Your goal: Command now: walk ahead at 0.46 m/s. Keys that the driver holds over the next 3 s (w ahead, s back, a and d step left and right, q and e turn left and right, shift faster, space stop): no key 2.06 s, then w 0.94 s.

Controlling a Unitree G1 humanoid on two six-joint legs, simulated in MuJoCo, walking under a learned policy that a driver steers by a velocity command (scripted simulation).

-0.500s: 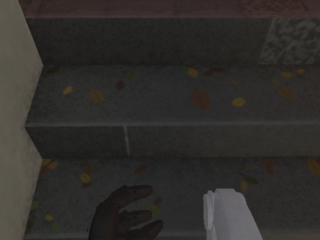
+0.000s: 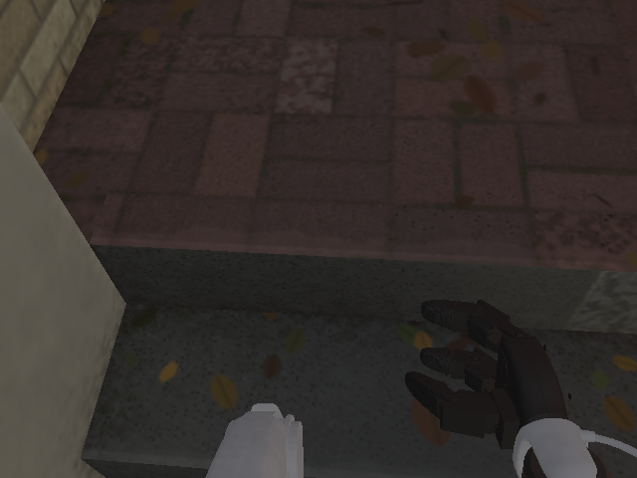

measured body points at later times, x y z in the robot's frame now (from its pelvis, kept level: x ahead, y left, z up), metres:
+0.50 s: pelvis +0.20 -0.01 +0.17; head +0.26 +0.00 +0.61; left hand +0.42 +0.11 +0.06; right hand +0.13 -0.24 +0.04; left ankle +0.18 +0.08 -0.58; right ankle +0.33 -0.13 -0.31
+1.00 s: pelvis +0.31 -0.05 +0.30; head +0.35 -0.08 +0.75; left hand +0.37 +0.18 +0.17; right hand +0.41 -0.27 +0.16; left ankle +0.34 +0.10 -0.28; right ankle +0.37 -0.15 -0.40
